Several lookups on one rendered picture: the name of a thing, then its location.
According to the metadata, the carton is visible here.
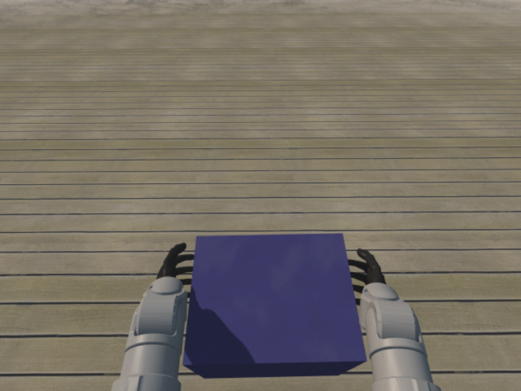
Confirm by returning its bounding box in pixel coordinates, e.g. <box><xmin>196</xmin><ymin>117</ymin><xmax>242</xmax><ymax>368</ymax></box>
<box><xmin>182</xmin><ymin>233</ymin><xmax>367</xmax><ymax>379</ymax></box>

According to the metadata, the robot left hand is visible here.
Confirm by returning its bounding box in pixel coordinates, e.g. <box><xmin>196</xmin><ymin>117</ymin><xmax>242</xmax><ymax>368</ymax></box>
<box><xmin>156</xmin><ymin>243</ymin><xmax>195</xmax><ymax>298</ymax></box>

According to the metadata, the right robot forearm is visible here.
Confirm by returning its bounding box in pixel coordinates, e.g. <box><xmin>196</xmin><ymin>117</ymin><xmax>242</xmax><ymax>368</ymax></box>
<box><xmin>359</xmin><ymin>283</ymin><xmax>441</xmax><ymax>391</ymax></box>

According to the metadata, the robot right hand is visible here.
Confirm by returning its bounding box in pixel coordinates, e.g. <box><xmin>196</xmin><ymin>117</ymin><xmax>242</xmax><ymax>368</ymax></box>
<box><xmin>348</xmin><ymin>248</ymin><xmax>386</xmax><ymax>305</ymax></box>

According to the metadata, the left robot forearm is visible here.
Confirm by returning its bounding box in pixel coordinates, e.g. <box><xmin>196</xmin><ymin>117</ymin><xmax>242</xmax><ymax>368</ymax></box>
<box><xmin>111</xmin><ymin>277</ymin><xmax>187</xmax><ymax>391</ymax></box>

